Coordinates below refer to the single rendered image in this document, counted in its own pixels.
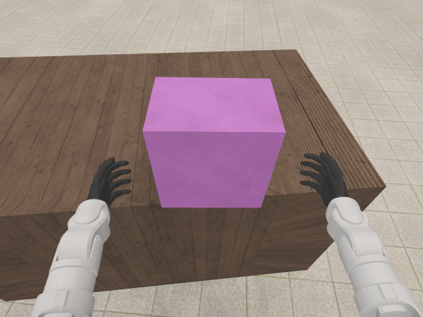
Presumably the robot left hand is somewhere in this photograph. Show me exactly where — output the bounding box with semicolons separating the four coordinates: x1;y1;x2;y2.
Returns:
87;157;131;208

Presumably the carton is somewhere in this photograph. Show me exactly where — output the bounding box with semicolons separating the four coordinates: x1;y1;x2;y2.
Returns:
143;77;286;208

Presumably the robot right hand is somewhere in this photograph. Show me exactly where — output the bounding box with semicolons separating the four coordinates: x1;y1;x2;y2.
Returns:
300;152;348;207

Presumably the left robot forearm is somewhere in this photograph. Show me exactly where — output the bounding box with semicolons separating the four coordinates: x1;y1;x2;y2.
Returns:
30;199;110;317

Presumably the pedestal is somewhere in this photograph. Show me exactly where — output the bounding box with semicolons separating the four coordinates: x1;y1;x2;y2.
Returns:
0;50;387;301

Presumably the right robot forearm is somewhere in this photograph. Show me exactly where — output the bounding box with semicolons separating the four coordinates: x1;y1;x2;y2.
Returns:
326;197;423;317

